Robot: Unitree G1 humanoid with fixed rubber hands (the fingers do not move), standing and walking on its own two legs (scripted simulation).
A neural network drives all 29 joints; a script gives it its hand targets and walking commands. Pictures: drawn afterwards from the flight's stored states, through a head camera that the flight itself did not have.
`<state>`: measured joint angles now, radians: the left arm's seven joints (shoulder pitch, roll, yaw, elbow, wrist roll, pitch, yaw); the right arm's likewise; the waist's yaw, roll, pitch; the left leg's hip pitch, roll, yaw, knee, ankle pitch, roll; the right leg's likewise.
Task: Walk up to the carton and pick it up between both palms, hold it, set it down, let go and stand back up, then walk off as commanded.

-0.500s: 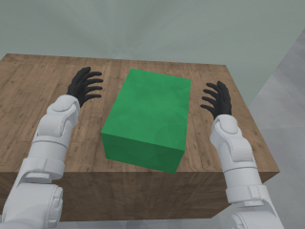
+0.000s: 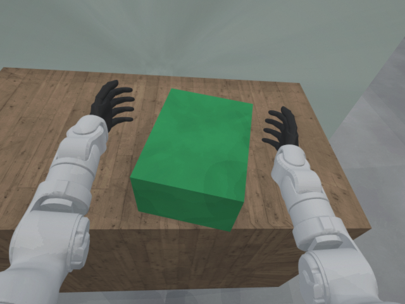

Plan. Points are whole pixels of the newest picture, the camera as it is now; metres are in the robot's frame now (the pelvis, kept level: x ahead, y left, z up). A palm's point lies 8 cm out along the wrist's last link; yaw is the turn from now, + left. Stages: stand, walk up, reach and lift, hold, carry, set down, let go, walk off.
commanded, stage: reach and lift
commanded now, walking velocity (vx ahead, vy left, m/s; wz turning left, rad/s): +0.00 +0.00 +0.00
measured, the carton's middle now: (198, 154) +0.45 +0.02 -0.01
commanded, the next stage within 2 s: none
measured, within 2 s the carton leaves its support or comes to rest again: neither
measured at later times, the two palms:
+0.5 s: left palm (95, 133) +0.42 +0.25 +0.08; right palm (279, 158) +0.40 -0.15 +0.07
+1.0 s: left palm (122, 139) +0.42 +0.19 +0.07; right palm (268, 162) +0.39 -0.13 +0.06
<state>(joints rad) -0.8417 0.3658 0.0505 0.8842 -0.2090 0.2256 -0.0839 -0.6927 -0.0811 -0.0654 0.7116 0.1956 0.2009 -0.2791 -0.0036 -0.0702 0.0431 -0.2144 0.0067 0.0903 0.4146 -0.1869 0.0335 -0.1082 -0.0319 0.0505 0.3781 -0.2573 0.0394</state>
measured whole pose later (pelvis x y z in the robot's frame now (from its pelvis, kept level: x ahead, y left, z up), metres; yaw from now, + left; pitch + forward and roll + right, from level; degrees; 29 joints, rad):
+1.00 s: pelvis +0.00 +0.01 -0.01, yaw +0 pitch +11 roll -2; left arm -0.84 0.22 0.05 1.15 -0.09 -0.21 -0.06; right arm -0.70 0.00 -0.16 1.05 0.03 -0.25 -0.25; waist -0.01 -0.06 -0.12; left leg -0.50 0.02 0.07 0.48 -0.18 0.03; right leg -0.36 -0.02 0.03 0.39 -0.23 0.04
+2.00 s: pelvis +0.00 +0.01 +0.00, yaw +0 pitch +10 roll -2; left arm -0.85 0.18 0.25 1.17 0.14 -0.24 -0.10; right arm -0.70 0.10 -0.46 1.05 -0.30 -0.32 -0.22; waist -0.01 -0.06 -0.10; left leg -0.48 0.02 0.07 0.48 -0.18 0.03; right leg -0.34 -0.02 0.03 0.39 -0.23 0.04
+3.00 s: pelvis -0.03 +0.01 +0.00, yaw +0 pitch +8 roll -3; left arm -0.84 0.15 0.25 1.19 0.14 -0.24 -0.05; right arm -0.70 0.10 -0.45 1.06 -0.16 -0.31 -0.23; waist -0.01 -0.06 -0.10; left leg -0.48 0.04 0.07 0.48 -0.15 0.03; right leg -0.34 0.00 0.03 0.37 -0.18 0.04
